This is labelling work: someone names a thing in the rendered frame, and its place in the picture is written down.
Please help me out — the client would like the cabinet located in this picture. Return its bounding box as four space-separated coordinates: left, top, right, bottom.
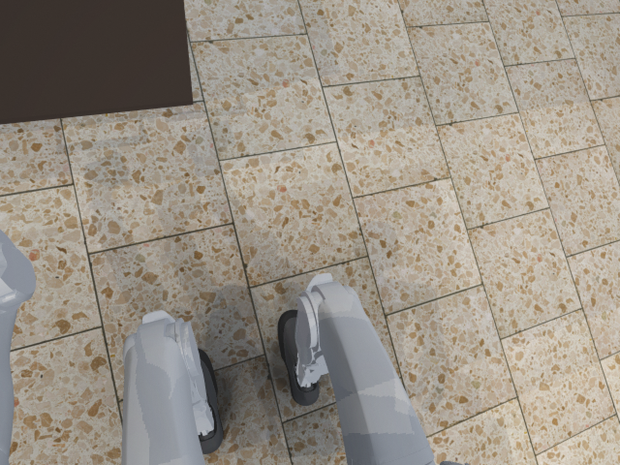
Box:
0 0 193 125

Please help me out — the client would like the left robot upper arm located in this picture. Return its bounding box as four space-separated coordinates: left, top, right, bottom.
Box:
0 230 36 465

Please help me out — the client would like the robot left thigh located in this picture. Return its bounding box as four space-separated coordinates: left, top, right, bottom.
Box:
121 318 205 465

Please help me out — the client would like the left robot foot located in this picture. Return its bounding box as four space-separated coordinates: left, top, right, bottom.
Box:
198 349 224 454

